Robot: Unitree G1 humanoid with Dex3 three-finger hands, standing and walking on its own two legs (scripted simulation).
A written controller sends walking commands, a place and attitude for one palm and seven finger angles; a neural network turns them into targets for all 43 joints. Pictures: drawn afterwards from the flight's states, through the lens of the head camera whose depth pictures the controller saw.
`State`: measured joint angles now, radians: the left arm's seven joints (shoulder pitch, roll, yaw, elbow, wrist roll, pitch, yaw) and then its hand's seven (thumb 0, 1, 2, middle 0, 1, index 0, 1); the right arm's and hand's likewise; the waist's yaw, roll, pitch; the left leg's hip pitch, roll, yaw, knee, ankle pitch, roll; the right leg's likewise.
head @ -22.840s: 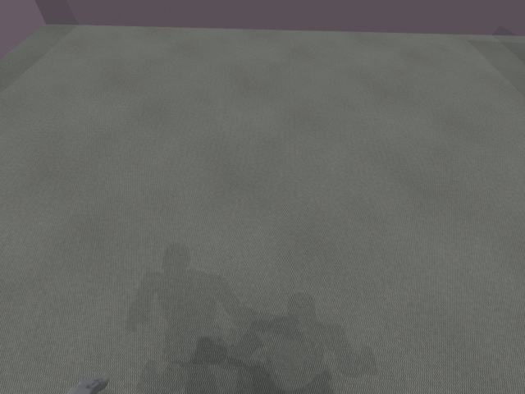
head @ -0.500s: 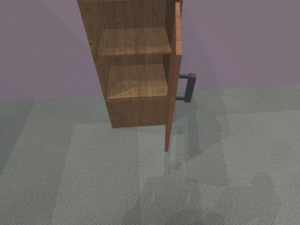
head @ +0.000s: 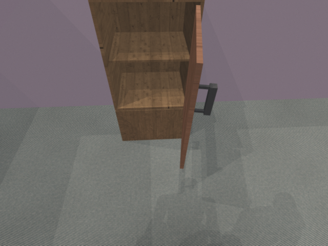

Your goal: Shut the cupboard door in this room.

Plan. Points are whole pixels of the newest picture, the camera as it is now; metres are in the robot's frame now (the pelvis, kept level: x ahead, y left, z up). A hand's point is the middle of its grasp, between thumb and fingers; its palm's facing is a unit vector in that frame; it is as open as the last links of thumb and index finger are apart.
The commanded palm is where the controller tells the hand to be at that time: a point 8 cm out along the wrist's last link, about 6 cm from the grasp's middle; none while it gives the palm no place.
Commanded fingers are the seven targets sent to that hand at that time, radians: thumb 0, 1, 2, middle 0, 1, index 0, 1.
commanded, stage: stand and wait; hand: left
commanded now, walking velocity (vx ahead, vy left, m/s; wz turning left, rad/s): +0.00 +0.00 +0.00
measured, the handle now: (203, 99) +0.58 -0.10 +0.01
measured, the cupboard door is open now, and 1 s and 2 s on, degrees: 80 80 80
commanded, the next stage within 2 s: turn or walk to find it in 0.36 s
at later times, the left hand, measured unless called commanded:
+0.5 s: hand out of the picture -0.01 +0.18 -0.18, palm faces +0.05 -0.98 -0.19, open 7.3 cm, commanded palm none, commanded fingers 0.00 0.90 0.90 -0.20 -0.30 -0.20 -0.30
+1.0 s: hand out of the picture -0.01 +0.24 -0.20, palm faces +0.21 -0.95 -0.23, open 7.4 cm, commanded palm none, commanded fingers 0.00 0.90 0.90 -0.20 -0.30 -0.20 -0.30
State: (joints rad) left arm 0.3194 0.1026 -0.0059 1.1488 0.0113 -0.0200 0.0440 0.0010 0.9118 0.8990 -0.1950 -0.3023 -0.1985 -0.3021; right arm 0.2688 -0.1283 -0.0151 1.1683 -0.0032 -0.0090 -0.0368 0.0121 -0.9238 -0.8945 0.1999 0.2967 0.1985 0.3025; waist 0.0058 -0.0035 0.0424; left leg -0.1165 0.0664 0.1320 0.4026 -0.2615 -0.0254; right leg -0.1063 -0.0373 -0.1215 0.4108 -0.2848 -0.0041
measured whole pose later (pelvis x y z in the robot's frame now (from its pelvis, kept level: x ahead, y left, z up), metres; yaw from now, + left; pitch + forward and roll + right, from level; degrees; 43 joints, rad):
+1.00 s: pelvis -0.03 +0.03 -0.02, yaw +11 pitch +1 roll -1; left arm 0.17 0.22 0.07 0.99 0.02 0.06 0.03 0.00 0.91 0.90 -0.20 -0.30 -0.20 -0.30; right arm 0.18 -0.19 -0.06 0.98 -0.02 0.01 -0.01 0.01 -0.91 -0.89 0.20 0.30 0.20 0.30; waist -0.01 -0.03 0.11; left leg -0.35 -0.01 0.04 0.65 -0.31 0.05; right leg -0.38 -0.10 -0.10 1.00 -0.53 0.04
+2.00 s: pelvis -0.05 -0.06 -0.01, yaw +14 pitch +1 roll +0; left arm 0.34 0.17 0.06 1.10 0.02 0.03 0.01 0.00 0.91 0.90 -0.20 -0.30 -0.20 -0.30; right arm 0.07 -0.17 -0.04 1.00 0.01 0.01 -0.04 0.01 -0.91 -0.89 0.20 0.30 0.20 0.30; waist 0.07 -0.03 0.07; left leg -0.20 0.00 0.00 0.48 -0.31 -0.01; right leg -0.29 0.08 0.03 0.49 -0.21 -0.07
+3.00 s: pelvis -0.06 -0.07 +0.00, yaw +3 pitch -2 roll +0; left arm 0.30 0.16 0.00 1.16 0.01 0.01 0.03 0.00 0.92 0.90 -0.19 -0.30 -0.20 -0.30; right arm 0.26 -0.15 -0.01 1.14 0.00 -0.01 -0.03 0.02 -0.93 -0.89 0.20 0.30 0.20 0.30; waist 0.01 -0.01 0.04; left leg -0.13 0.02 0.07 0.41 -0.25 0.01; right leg -0.14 -0.04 -0.05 0.40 -0.23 0.03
